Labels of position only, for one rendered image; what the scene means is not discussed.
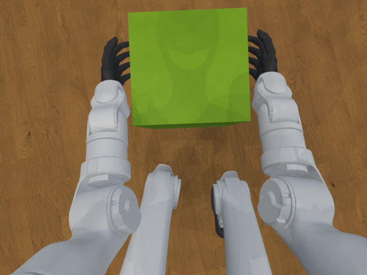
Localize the carton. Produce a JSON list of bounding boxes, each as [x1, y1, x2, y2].
[[128, 7, 251, 129]]

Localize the right robot forearm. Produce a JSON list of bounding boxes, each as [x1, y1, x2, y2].
[[252, 72, 334, 202]]

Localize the left robot forearm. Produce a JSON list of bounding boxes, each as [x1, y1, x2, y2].
[[69, 80, 131, 229]]

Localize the left robot thigh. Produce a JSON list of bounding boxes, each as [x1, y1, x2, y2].
[[119, 170, 181, 275]]

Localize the robot thigh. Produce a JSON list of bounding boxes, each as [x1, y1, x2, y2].
[[119, 170, 181, 275], [213, 177, 272, 275]]

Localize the right robot upper arm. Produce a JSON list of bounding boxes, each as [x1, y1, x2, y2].
[[257, 175, 367, 275]]

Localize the left robot upper arm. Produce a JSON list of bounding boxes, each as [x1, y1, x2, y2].
[[10, 184, 141, 275]]

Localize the left robot hand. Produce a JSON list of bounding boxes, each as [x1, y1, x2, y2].
[[101, 37, 131, 86]]

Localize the right robot thigh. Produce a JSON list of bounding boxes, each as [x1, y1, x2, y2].
[[213, 177, 272, 275]]

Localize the right robot hand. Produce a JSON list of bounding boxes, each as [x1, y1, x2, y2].
[[248, 29, 278, 81]]

